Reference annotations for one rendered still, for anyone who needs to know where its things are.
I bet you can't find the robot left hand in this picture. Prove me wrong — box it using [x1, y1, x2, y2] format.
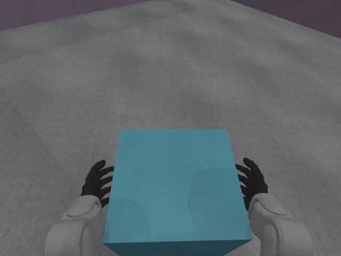
[81, 160, 114, 208]

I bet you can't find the left robot forearm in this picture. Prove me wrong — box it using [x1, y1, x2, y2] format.
[43, 195, 104, 256]

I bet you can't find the robot right hand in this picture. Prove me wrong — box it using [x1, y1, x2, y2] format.
[235, 158, 268, 211]

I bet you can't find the right robot forearm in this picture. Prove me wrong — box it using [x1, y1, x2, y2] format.
[248, 193, 313, 256]

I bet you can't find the carton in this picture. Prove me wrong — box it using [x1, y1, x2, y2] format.
[103, 129, 253, 256]

